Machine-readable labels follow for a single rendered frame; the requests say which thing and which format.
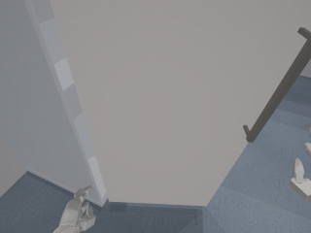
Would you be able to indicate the robot left hand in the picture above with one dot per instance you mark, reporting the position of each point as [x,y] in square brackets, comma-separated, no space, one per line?
[73,212]

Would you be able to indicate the handle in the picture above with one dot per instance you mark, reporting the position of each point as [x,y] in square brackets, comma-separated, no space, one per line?
[284,86]

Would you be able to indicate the fridge door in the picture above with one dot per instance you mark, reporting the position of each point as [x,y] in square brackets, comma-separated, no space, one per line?
[166,86]

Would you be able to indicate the robot right hand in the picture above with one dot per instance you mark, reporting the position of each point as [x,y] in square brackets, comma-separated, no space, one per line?
[300,185]

